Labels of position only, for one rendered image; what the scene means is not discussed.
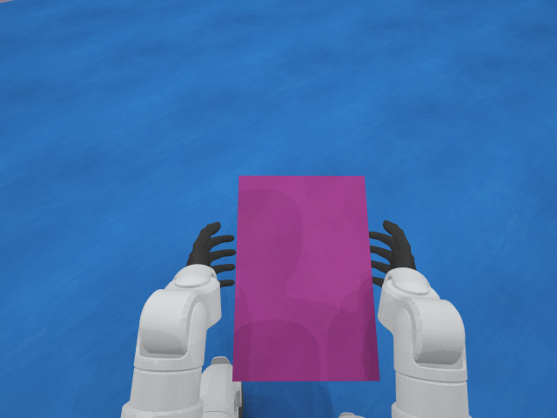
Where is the right robot hand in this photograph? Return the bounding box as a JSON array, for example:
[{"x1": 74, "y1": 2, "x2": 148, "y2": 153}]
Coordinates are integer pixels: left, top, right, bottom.
[{"x1": 369, "y1": 220, "x2": 417, "y2": 287}]

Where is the left robot hand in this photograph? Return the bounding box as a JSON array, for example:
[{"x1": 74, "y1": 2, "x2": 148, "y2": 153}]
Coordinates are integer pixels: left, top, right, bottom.
[{"x1": 186, "y1": 222, "x2": 236, "y2": 287}]

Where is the left robot thigh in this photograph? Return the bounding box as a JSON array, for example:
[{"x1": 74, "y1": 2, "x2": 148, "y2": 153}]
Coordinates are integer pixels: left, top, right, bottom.
[{"x1": 199, "y1": 364, "x2": 242, "y2": 418}]

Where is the robot left forearm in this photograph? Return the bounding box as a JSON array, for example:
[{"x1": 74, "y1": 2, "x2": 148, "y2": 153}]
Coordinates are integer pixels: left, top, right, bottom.
[{"x1": 121, "y1": 264, "x2": 221, "y2": 418}]

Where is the robot right forearm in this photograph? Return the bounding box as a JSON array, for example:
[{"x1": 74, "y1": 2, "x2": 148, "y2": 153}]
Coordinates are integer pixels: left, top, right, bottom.
[{"x1": 378, "y1": 267, "x2": 473, "y2": 418}]

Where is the carton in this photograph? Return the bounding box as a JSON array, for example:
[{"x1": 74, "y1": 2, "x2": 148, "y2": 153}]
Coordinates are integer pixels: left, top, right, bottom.
[{"x1": 232, "y1": 176, "x2": 380, "y2": 381}]

